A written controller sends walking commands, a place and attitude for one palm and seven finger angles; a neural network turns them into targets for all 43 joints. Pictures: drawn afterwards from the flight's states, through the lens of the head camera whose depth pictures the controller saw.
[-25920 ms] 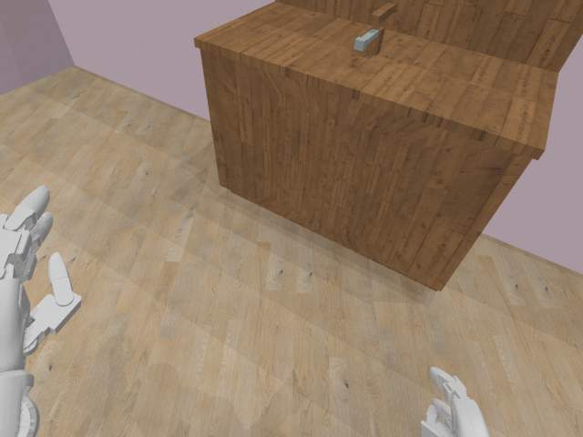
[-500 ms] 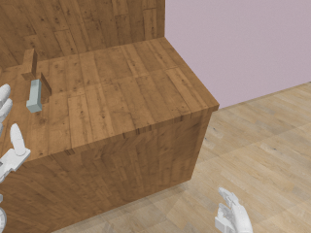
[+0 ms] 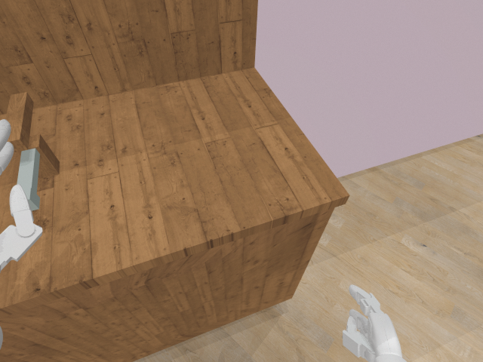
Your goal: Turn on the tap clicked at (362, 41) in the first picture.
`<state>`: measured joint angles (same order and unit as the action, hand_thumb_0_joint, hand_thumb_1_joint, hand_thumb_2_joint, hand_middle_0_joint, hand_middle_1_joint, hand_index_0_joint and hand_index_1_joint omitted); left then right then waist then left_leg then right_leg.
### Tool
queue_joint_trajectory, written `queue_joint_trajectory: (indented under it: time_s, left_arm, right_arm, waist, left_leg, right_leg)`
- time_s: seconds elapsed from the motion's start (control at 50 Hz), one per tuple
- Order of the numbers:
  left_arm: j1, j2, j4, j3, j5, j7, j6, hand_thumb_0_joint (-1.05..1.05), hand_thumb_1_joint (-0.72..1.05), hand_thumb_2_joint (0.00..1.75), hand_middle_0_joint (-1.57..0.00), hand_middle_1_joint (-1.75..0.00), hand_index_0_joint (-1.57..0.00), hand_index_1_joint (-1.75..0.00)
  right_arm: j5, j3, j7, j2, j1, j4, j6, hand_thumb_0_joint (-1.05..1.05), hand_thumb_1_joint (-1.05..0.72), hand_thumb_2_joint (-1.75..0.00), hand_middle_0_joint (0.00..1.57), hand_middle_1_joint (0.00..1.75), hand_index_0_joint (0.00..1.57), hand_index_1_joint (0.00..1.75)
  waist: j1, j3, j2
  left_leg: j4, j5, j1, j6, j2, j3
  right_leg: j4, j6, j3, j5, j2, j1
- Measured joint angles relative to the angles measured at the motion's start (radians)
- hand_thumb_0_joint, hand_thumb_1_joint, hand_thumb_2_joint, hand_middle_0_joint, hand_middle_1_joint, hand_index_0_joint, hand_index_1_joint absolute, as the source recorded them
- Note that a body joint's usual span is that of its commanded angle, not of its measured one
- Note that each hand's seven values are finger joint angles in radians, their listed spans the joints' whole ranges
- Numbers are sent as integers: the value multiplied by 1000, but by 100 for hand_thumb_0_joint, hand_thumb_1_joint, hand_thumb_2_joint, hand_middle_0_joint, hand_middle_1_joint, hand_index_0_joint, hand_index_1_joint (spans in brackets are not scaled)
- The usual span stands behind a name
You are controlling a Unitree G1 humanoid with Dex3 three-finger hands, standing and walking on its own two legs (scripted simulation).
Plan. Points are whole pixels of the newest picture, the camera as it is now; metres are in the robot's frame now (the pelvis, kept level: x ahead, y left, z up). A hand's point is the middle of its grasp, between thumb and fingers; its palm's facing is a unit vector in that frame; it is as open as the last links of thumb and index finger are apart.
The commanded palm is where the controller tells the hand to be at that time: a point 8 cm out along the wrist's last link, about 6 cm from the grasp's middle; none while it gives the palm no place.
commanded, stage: come to a stop and stand still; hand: left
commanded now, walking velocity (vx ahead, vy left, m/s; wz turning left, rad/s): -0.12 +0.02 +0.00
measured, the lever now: (25, 200) +0.33 +0.37 +0.08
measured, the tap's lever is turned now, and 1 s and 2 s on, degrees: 0 0 0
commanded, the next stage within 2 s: look again from close up in 1.24 s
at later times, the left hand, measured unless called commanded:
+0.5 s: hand out of the picture +0.25 +0.31 +0.21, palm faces +0.49 -0.75 -0.44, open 7.4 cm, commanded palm +0.17 +0.30 +0.19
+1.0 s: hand out of the picture +0.17 +0.30 +0.19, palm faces +0.45 -0.85 -0.28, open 7.5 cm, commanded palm +0.12 +0.34 +0.19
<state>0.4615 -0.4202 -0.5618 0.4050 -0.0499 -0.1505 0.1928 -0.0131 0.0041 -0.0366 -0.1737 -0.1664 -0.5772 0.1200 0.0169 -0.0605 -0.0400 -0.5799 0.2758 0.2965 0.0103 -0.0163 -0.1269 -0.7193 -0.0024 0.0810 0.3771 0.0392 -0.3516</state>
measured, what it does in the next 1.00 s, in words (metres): steps on the spot: right foot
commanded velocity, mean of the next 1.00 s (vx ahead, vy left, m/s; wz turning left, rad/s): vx -0.04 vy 0.01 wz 0.00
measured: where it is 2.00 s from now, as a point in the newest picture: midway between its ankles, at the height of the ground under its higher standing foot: outside the picture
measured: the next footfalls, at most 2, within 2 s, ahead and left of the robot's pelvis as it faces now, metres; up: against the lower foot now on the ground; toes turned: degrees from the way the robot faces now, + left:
right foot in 0.02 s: +0.06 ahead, -0.07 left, +0.00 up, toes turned +0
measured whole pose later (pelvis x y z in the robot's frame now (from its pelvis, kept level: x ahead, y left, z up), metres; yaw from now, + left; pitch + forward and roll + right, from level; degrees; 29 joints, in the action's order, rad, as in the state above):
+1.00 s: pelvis -0.04 +0.06 +0.01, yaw +0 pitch -4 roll -1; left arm 0.34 -0.30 -0.39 0.34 -0.02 -0.11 0.25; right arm 0.00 0.03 -0.01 -0.20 -0.26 -0.61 0.17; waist -0.05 -0.02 0.00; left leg -0.52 0.26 0.27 0.04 0.01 -0.07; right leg -0.45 0.01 0.00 0.22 0.00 -0.24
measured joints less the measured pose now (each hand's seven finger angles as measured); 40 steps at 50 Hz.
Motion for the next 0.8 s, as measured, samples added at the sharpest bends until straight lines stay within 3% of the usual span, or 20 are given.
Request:
queue_joint_trajectory:
  time_s: [0.08,0.18,0.3,0.4,0.44,0.48,0.52,0.56,0.62,0.66,0.72,0.8]
  left_arm:
    - [24,27,29,-15,0,3,0,1,89,90,-21,-30,-21,-30]
    - [1,84,100,-49,0,-6,-27,1,89,90,-21,-30,-21,-30]
    - [-18,91,49,-86,5,-21,-60,1,89,90,-21,-30,-21,-30]
    - [17,46,-39,-73,-2,-16,-48,1,89,90,-21,-30,-21,-30]
    - [-111,-54,34,-20,42,33,-2,1,88,89,-22,-30,-21,-30]
    - [-223,-102,143,47,31,35,41,1,88,89,-22,-30,-22,-30]
    - [-262,-80,213,81,3,21,45,1,88,89,-22,-30,-21,-30]
    - [-229,-19,221,64,-15,14,32,1,89,90,-21,-30,-21,-30]
    - [-113,68,181,-36,-14,31,23,1,90,90,-20,-30,-20,-30]
    - [-45,95,166,-102,-5,52,20,1,89,90,-20,-30,-20,-30]
    - [-5,83,169,-126,8,70,13,1,89,90,-21,-30,-21,-30]
    - [-79,50,203,-66,20,59,11,1,88,89,-22,-30,-21,-30]
  right_arm:
    - [1,17,3,-8,-16,-26,-13,1,-90,-89,20,30,20,30]
    - [1,27,1,-17,-25,-56,-34,1,-90,-89,20,30,20,30]
    - [12,14,-20,-46,0,-26,-39,1,-90,-89,20,30,20,30]
    - [8,0,-28,-33,21,-8,-37,1,-91,-89,20,30,20,30]
    - [30,-23,-27,-29,-8,0,10,1,-91,-89,20,30,20,30]
    - [22,-15,-9,-33,-2,-8,25,1,-91,-89,19,30,20,30]
    - [11,-11,11,-37,5,-10,34,1,-91,-89,20,30,20,30]
    - [5,-14,33,-46,-4,6,38,1,-91,-89,20,30,20,30]
    - [-4,-13,50,-51,-26,23,37,1,-90,-89,20,30,20,30]
    - [-6,-6,47,-41,-42,24,30,1,-90,-89,20,30,20,30]
    - [-5,12,30,-15,-69,17,15,1,-90,-89,20,30,20,30]
    - [-4,26,16,6,-107,11,17,1,-90,-89,20,30,20,30]
  waist:
    - [-11,12,71]
    - [-38,21,41]
    - [-26,-32,20]
    - [-29,-34,-9]
    - [-75,-32,-5]
    - [-90,-38,-3]
    - [-76,-38,2]
    - [-60,-25,23]
    - [-36,-4,49]
    - [-25,6,51]
    - [-26,9,31]
    - [-48,0,17]
  left_leg:
    - [-62,40,3,-21,-31,45]
    - [-161,130,26,-29,14,72]
    - [54,-68,-47,-17,1,72]
    - [60,-15,-44,-8,-6,59]
    - [24,-23,-1,-6,-17,71]
    - [40,-27,-6,-11,-16,81]
    - [76,-40,-29,6,0,64]
    - [84,-54,-40,22,13,44]
    - [85,-55,-52,43,31,22]
    - [82,-56,-57,51,40,18]
    - [78,-62,-59,55,44,21]
    - [67,-68,-47,54,39,42]
  right_leg:
    - [112,-53,33,-69,-42,62]
    - [177,-61,9,-90,-25,92]
    - [154,-44,21,-80,-23,95]
    - [184,-35,11,-105,-32,95]
    - [207,-34,16,-128,-44,82]
    - [220,-34,7,-149,-48,79]
    - [224,-22,-13,-161,-35,82]
    - [225,-4,-33,-169,-22,85]
    - [213,17,-55,-171,-4,86]
    - [204,24,-59,-170,5,88]
    - [196,24,-57,-167,9,91]
    - [184,13,-51,-125,-6,91]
